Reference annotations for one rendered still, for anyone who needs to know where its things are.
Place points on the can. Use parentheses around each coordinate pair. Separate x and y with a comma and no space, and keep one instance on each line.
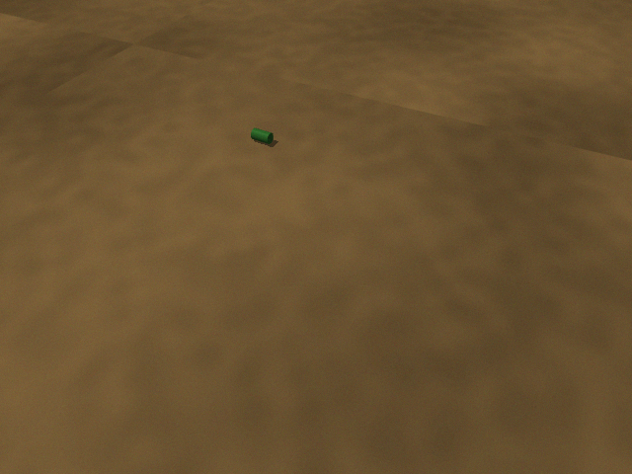
(261,135)

